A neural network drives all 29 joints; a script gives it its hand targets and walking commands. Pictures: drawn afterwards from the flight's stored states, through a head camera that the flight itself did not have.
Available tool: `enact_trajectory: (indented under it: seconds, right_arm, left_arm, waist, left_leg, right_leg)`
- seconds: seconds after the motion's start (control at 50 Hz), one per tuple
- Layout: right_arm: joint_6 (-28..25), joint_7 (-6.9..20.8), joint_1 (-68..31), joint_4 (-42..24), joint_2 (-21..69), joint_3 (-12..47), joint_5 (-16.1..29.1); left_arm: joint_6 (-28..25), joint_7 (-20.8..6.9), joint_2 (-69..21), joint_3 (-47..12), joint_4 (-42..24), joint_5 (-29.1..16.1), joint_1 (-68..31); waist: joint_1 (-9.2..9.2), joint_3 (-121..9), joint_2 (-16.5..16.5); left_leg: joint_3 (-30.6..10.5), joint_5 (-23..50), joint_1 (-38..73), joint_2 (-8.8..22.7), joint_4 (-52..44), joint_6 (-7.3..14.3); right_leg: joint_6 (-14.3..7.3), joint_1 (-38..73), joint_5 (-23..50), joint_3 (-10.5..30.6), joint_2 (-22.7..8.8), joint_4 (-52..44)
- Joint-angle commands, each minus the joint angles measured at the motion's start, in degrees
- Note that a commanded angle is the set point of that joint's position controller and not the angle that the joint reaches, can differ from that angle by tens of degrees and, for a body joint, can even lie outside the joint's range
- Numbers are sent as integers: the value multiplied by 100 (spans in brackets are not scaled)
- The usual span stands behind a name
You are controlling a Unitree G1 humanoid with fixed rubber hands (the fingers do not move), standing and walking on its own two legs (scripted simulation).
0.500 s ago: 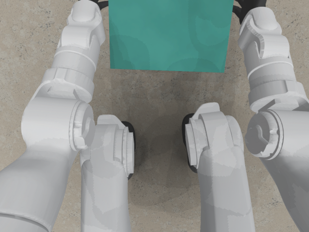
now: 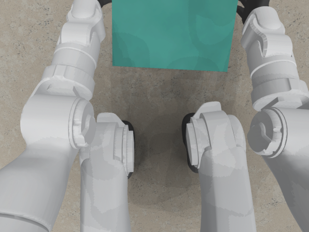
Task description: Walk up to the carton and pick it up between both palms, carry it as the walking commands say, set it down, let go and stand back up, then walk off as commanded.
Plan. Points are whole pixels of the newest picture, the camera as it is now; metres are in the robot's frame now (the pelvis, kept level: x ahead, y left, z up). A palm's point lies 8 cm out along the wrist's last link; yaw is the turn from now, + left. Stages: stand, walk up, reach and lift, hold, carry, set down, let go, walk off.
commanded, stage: set down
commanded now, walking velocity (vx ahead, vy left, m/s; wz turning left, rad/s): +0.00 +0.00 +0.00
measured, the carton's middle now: (170, 14) +0.52 -0.06 -0.25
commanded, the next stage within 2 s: none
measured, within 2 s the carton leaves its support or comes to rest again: neither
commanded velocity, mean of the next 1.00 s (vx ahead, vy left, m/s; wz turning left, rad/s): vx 0.00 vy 0.00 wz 0.00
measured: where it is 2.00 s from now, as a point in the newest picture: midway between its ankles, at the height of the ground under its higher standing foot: (159, 156)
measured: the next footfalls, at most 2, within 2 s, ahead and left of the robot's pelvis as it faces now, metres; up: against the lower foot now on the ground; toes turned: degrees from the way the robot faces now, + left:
none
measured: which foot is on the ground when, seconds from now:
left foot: down 0.00-1.00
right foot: down 0.00-1.00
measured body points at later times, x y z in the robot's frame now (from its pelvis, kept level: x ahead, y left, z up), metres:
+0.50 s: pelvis +0.00 +0.00 +0.00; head +0.36 -0.02 +0.25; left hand +0.55 +0.11 -0.19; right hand +0.51 -0.23 -0.18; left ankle +0.10 +0.12 -0.33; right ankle +0.11 -0.13 -0.33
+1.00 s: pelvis +0.00 +0.00 +0.03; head +0.35 -0.02 +0.30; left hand +0.57 +0.12 -0.12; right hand +0.52 -0.24 -0.12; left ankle +0.10 +0.12 -0.33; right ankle +0.11 -0.13 -0.33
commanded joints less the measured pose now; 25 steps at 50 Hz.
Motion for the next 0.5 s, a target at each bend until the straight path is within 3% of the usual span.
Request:
enact_trajectory:
  seconds: [0.0,0.22,0.3,0.38,0.42,0.48]
  right_arm:
    - [-152,1393,-3112,-530,4379,1700,307]
    - [-362,1016,-2801,-373,3043,1237,193]
    - [-499,684,-2479,-257,1801,875,170]
    - [-725,66,-1822,11,-577,399,314]
    - [-787,-135,-1644,209,-987,427,463]
    - [-861,-202,-1550,413,-1098,546,695]
  left_arm:
    - [-187,-1279,-4541,-1191,-699,-210,-2603]
    - [-347,-954,-3161,-911,-695,-119,-2405]
    - [-440,-664,-1948,-728,-700,-123,-2241]
    - [-551,-119,358,-387,-439,-231,-1642]
    - [-557,32,863,-376,-302,-327,-1474]
    - [-601,56,1014,-536,-310,-505,-1550]
  waist:
    - [-179,-5342,180]
    - [-223,-5518,194]
    - [-273,-5635,201]
    - [-252,-5805,133]
    - [-224,-5918,118]
    - [-223,-5885,215]
  left_leg:
    - [464,1819,1875,-181,-887,282]
    - [473,1831,2082,-107,-873,175]
    - [460,1802,2252,-41,-903,97]
    - [408,1736,2413,85,-965,14]
    - [369,1726,2391,180,-988,2]
    - [334,1749,2300,268,-1017,2]
  right_leg:
    - [-221,2275,2233,-434,253,-926]
    - [-138,2445,2260,-468,197,-912]
    - [-97,2590,2249,-484,150,-950]
    - [-56,2867,2194,-435,28,-1070]
    - [-29,2889,2192,-390,-24,-1109]
    - [-31,2728,2261,-340,-74,-1124]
